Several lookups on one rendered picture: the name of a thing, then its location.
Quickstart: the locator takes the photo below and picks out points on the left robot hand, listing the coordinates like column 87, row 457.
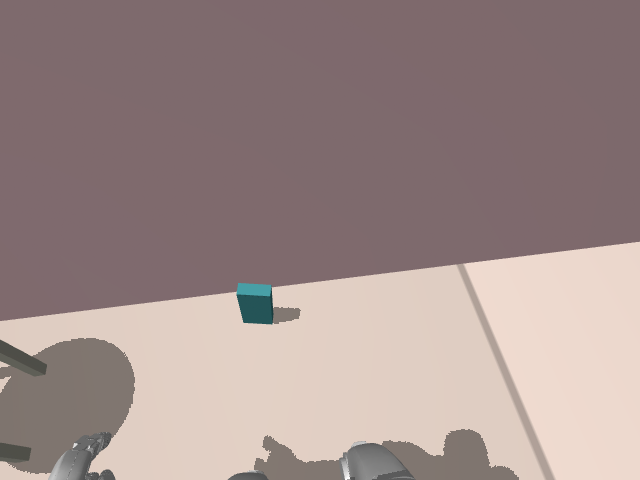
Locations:
column 74, row 464

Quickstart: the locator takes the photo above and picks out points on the carton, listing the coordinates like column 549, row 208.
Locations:
column 255, row 302

